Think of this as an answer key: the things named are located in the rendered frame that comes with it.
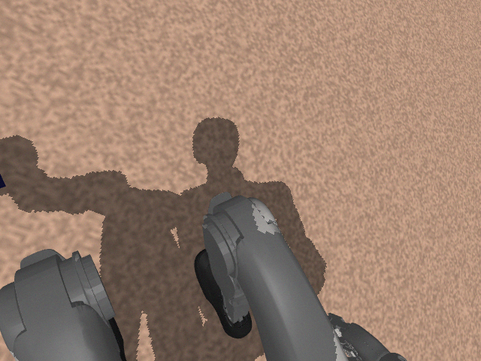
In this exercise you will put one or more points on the right robot foot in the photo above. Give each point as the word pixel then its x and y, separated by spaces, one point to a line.
pixel 212 293

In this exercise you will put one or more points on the right robot hand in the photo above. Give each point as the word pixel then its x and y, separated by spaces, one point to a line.
pixel 357 342

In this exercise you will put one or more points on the left robot foot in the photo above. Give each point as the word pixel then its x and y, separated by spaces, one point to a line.
pixel 118 337

